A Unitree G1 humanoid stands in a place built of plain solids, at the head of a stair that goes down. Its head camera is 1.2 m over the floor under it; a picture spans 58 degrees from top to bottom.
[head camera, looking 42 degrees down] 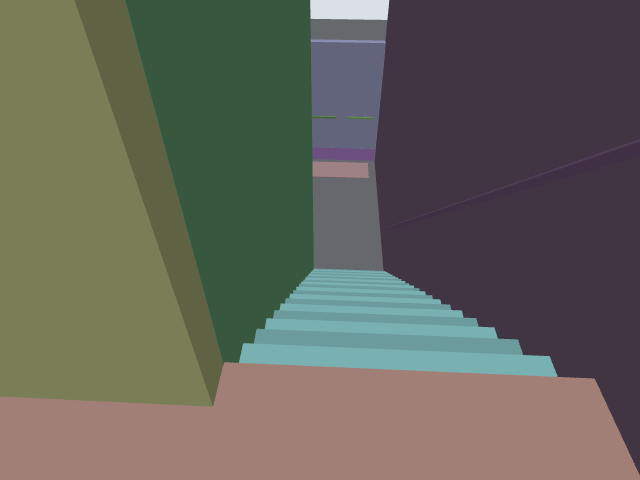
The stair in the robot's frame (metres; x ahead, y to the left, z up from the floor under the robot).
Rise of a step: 0.19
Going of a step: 0.20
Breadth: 1.14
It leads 3 degrees to the right of straight ahead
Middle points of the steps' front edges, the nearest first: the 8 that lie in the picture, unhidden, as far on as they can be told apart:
0.73 -0.27 0.00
0.93 -0.28 -0.19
1.14 -0.29 -0.38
1.34 -0.30 -0.57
1.55 -0.31 -0.76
1.75 -0.32 -0.95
1.96 -0.33 -1.13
2.16 -0.34 -1.32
